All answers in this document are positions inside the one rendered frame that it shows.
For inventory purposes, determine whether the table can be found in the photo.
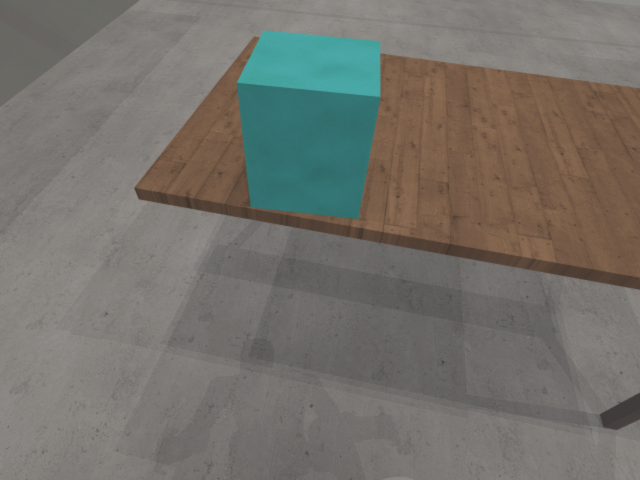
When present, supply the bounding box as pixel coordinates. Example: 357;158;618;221
134;37;640;430

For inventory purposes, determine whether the carton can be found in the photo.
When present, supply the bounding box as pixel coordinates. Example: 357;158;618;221
237;30;380;219

